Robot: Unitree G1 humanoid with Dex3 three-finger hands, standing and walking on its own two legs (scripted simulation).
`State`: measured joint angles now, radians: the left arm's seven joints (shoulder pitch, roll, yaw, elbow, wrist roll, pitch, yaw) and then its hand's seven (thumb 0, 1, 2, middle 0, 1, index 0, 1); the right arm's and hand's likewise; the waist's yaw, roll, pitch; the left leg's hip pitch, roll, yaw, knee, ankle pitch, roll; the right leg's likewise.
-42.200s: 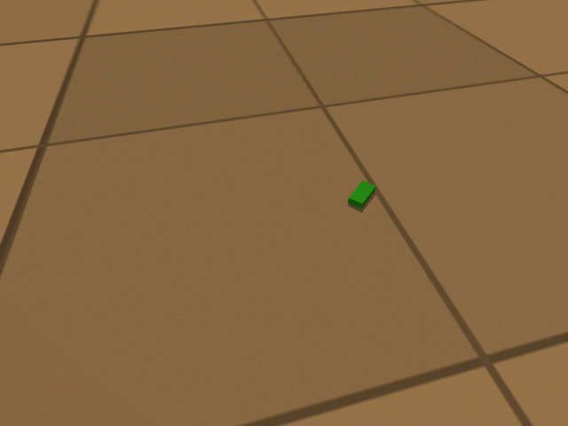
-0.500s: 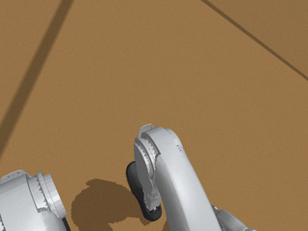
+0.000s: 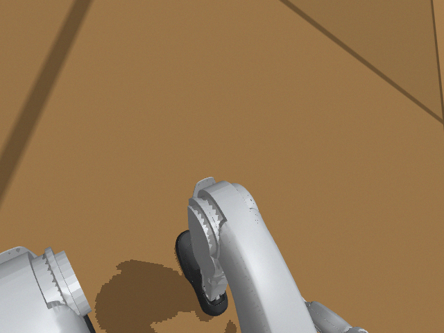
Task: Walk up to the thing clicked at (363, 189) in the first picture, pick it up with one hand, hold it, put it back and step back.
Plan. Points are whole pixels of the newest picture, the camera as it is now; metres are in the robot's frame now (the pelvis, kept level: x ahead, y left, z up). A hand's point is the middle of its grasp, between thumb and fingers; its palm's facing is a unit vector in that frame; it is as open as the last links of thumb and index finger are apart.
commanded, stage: open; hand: left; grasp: from above
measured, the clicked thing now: out of the picture +0.45 +0.33 -0.28
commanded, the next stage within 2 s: withdraw in 0.70 s
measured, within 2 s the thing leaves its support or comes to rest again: neither
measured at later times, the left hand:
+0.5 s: hand out of the picture +0.44 +0.31 -0.25, palm faces -0.44 -0.17 -0.88, open 13.3 cm
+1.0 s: hand out of the picture +0.45 +0.31 -0.24, palm faces -0.39 -0.18 -0.90, open 13.8 cm
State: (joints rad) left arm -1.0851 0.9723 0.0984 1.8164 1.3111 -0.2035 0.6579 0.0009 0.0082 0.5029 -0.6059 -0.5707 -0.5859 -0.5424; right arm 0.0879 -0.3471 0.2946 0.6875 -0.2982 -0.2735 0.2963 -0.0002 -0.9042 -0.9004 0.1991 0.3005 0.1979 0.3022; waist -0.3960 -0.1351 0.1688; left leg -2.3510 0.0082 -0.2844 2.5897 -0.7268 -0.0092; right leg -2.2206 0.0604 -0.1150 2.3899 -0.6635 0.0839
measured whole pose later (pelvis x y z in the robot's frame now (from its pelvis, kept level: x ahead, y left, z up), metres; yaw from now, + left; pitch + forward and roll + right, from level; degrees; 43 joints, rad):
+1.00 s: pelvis +0.00 +0.00 +0.01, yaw +0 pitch +27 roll -16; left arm -1.07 0.98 0.12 1.72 1.29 -0.19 0.64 0.00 -0.47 0.96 -0.10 -0.99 -0.11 -0.98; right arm 0.11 -0.34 0.29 0.66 -0.29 -0.26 0.29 0.00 -0.91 -0.90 0.20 0.30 0.20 0.30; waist -0.39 -0.14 0.17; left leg -2.34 0.01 -0.29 2.56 -0.72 -0.01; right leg -2.21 0.05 -0.13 2.36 -0.66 0.08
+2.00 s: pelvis +0.00 -0.01 +0.03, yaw +6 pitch +35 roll -9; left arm -1.01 0.78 0.10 1.40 1.21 -0.10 0.41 0.00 -0.38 0.94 -0.16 -0.91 -0.17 -0.90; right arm 0.21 -0.25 0.11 0.72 -0.17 -0.05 0.16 0.00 -0.90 -0.90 0.20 0.30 0.20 0.30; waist -0.28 0.01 -0.04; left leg -2.37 0.00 -0.17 2.43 -0.69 -0.02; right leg -2.28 0.01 -0.03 2.33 -0.67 0.07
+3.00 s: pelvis +0.05 -0.01 +0.37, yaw +14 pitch +18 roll -3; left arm 0.31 0.23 0.06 0.01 -0.06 0.44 0.08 0.02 0.90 0.90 -0.20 -0.30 -0.21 -0.30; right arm 0.26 -0.21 0.05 0.55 0.04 -0.14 -0.14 0.01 -0.91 -0.90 0.20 0.30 0.20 0.30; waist -0.07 0.05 -0.19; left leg -1.04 0.04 -0.08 1.27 -0.54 -0.03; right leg -0.99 -0.03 -0.05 1.21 -0.53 0.03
